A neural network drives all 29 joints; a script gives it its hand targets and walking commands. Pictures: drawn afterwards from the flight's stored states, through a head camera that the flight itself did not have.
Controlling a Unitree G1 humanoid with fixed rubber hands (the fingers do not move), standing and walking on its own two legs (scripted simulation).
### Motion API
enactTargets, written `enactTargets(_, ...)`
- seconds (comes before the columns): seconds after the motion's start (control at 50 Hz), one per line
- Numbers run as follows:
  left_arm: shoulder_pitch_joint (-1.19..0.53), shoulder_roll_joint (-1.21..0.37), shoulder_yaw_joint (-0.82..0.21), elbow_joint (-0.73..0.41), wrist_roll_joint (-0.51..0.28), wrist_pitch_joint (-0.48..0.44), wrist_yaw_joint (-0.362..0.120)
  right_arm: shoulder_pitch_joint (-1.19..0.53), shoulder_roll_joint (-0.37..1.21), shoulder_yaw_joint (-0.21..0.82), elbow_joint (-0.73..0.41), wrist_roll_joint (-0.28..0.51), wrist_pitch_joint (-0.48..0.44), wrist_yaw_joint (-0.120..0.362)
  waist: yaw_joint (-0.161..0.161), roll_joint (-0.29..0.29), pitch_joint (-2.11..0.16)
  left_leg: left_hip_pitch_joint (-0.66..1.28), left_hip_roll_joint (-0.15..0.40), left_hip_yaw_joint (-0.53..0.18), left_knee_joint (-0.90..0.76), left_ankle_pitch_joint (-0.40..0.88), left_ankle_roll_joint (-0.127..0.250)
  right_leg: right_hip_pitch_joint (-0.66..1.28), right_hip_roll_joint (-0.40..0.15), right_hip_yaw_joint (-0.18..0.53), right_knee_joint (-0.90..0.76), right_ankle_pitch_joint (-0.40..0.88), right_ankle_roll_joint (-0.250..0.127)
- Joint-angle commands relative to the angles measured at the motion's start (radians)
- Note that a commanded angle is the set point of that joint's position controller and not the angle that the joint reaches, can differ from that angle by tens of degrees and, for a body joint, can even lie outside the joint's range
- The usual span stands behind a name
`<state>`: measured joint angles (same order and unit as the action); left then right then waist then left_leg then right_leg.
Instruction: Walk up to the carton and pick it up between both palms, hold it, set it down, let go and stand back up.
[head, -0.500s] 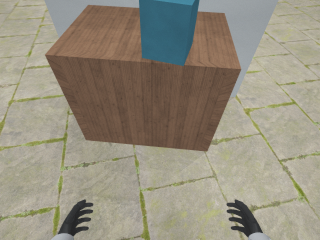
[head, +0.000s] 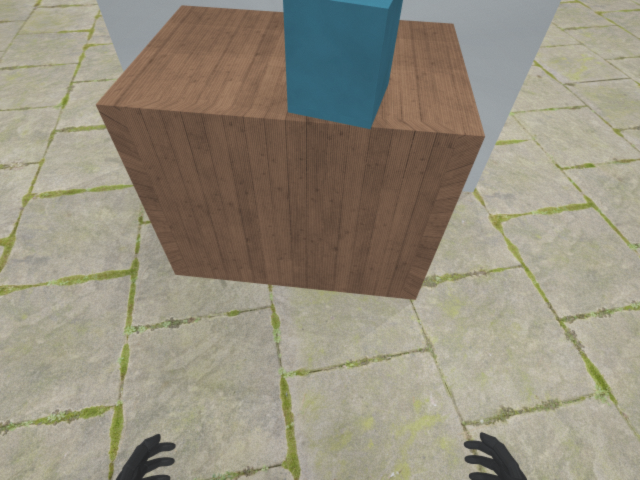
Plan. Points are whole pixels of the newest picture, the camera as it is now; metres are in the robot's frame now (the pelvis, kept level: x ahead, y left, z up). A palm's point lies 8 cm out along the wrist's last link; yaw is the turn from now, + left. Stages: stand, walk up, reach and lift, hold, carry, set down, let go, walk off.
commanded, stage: stand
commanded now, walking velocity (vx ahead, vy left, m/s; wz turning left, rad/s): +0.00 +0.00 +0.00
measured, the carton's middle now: (344, 46) +0.94 -0.05 +0.08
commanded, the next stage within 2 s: walk up in 1.14 s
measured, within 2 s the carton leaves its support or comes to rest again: neither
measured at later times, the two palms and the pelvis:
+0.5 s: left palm out of the picture +0.09 +0.24 -0.10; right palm out of the picture +0.09 -0.25 -0.10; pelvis -0.01 +0.00 +0.00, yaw +1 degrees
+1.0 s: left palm out of the picture +0.08 +0.25 -0.10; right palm out of the picture +0.09 -0.25 -0.10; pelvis +0.00 +0.00 +0.00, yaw +1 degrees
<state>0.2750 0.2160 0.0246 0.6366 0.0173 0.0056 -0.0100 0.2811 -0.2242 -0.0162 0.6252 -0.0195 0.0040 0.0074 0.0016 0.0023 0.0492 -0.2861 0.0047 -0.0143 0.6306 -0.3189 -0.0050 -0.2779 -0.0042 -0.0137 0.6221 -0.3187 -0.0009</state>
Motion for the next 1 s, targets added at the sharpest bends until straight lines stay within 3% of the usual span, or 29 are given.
enactTargets(0.0,-0.022,0.127,0.040,-0.109,-0.001,-0.032,0.006,-0.019,-0.121,-0.046,-0.107,0.001,-0.033,-0.007,0.000,0.001,-0.059,0.010,0.067,-0.076,-0.117,0.107,0.034,0.002,-0.074,0.088,-0.118,0.090,-0.032)
enactTargets(0.98,0.027,0.150,0.027,-0.043,-0.008,-0.027,0.010,0.032,-0.142,-0.031,-0.046,0.006,-0.031,-0.013,0.001,0.003,-0.042,0.007,0.067,-0.103,-0.149,0.121,0.034,0.019,-0.087,0.082,-0.163,0.076,-0.035)
